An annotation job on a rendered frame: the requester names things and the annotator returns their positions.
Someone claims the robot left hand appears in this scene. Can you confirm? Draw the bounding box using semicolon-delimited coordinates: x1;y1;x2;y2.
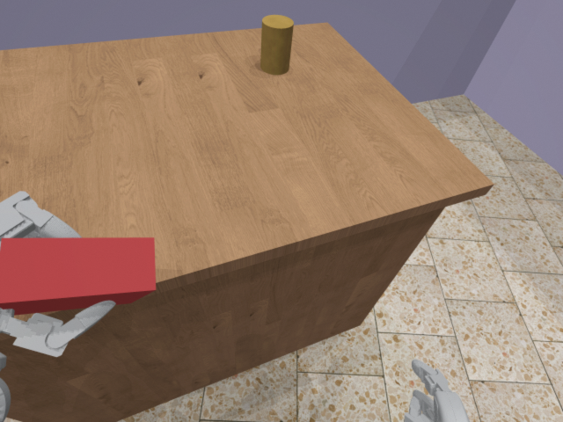
0;191;116;357

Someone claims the table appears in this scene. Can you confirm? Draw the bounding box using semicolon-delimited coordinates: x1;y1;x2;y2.
0;23;494;422

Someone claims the robot right hand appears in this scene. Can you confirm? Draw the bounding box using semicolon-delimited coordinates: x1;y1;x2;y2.
405;360;470;422

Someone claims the sponge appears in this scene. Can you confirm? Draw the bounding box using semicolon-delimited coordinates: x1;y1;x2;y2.
0;237;156;316

